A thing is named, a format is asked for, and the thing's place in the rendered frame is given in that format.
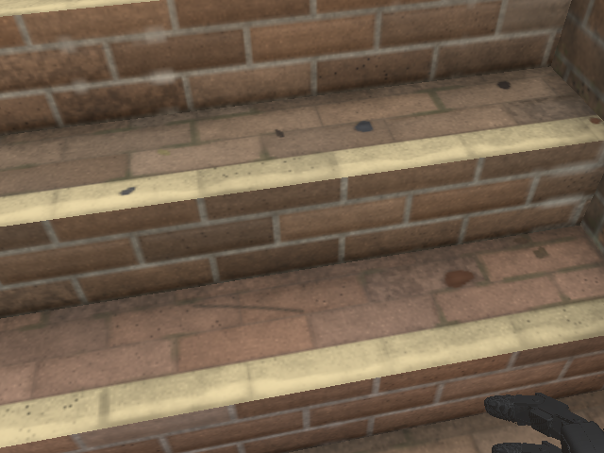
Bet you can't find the right robot hand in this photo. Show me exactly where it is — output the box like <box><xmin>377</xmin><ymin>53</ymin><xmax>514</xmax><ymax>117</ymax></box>
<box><xmin>484</xmin><ymin>393</ymin><xmax>604</xmax><ymax>453</ymax></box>

